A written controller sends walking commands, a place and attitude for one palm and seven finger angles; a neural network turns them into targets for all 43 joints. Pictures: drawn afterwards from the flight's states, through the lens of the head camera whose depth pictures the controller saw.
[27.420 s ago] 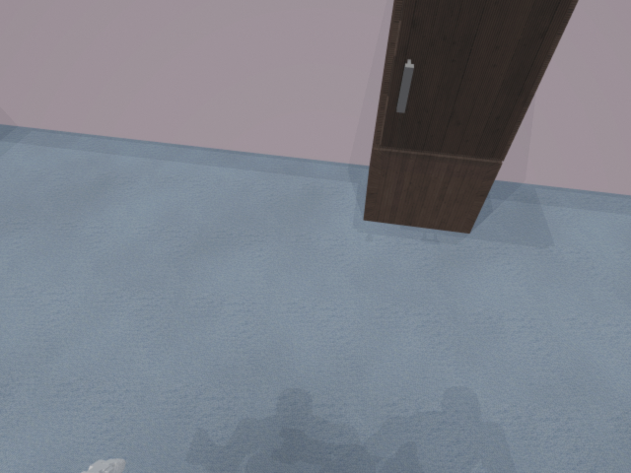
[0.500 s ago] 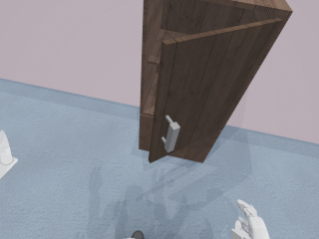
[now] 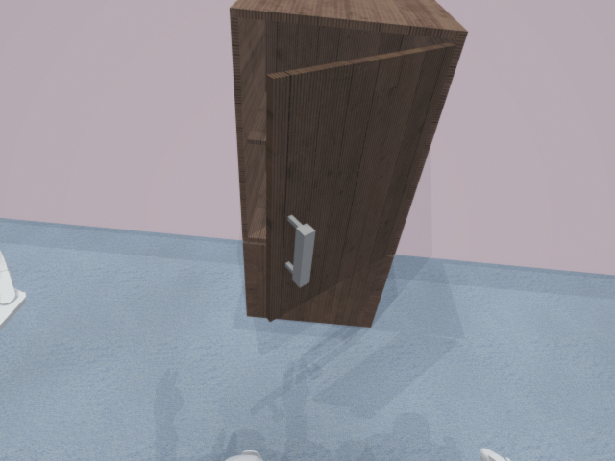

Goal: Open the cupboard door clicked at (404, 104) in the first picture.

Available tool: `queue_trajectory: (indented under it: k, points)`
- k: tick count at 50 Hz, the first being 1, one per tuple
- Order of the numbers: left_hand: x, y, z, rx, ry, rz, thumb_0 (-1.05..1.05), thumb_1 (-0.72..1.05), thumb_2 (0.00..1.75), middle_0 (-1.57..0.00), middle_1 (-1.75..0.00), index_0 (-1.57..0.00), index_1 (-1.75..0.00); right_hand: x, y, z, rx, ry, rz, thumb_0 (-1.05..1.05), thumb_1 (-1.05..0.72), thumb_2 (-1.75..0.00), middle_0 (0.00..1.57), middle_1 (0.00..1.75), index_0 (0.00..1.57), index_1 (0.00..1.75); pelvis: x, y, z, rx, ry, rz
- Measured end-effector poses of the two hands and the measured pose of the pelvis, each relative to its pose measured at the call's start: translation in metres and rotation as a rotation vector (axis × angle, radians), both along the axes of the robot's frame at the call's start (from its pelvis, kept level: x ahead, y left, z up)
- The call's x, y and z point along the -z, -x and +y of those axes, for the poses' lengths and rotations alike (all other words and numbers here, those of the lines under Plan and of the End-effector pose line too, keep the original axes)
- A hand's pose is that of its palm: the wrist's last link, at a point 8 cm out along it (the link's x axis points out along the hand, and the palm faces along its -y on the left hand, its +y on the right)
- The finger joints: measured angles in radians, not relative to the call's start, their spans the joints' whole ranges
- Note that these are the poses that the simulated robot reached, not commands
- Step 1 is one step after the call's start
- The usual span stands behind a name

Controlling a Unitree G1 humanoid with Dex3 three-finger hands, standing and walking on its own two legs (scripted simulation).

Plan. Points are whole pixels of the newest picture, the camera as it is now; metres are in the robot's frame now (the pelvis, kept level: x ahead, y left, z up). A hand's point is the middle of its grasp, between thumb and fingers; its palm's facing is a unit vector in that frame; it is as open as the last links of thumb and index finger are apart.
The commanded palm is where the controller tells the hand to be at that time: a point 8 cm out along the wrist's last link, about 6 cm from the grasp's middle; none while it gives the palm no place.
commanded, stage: stop stepping back and stand still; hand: left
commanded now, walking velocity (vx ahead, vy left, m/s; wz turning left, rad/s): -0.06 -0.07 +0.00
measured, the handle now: (296, 250) +0.54 +0.02 -0.06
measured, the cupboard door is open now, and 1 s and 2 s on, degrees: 40 40 40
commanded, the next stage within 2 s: let the arm hang, fingers relaxed in 0.62 s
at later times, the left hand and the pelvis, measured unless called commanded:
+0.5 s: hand (44, 354) +0.16 +0.23 +0.19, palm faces +0.32 -0.81 -0.50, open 7.4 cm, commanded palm +0.10 +0.28 +0.22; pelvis -0.05 -0.01 +0.04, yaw -2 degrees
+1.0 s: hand out of the picture +0.00 +0.18 -0.12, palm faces -0.08 -0.98 -0.20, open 7.4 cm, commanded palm none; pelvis -0.08 +0.00 +0.04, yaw -1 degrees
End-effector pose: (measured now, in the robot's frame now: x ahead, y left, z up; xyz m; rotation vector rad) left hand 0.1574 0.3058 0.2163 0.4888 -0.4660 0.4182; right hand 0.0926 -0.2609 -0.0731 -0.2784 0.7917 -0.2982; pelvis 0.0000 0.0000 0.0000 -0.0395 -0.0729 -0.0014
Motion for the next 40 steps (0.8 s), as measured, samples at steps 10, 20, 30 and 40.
queue_trajectory:
  k: [10,20,30,40]
  points:
    - [-0.019,0.033,-0.019,0.046,-0.108,0.19,0.02,0.89,0.9,-0.21,-0.31,-0.21,-0.3,-0.022,-0.005,0.028,-0.085,-0.11,-0.028,0.01,-0.9,-0.9,0.21,0.3,0.2,0.3,-0.028,0.023,-0.006,0.025,-0.046,0.072]
    - [0.006,0.021,-0.006,-0.067,0.018,0.274,0.01,0.89,0.9,-0.21,-0.3,-0.21,-0.3,-0.035,-0.03,0.032,-0.132,-0.13,-0.15,0.01,-0.9,-0.9,0.21,0.3,0.2,0.3,-0.033,0.042,-0.002,0.037,-0.072,0.058]
    - [-0.008,0.046,-0.033,0.018,-0.049,0.274,0.02,0.88,0.9,-0.21,-0.31,-0.21,-0.3,-0.034,-0.001,0.011,-0.085,-0.097,-0.085,0.01,-0.9,-0.9,0.21,0.3,0.2,0.3,-0.038,0.046,-0.01,0.044,-0.034,0.072]
    - [0.081,0.023,-0.004,-0.023,0.068,0.619,0.01,0.89,0.9,-0.2,-0.3,-0.2,-0.3,-0.008,0.021,0.001,-0.112,-0.114,0.049,0.01,-0.9,-0.9,0.2,0.3,0.2,0.3,-0.037,0.064,0.001,0.016,-0.036,0.084]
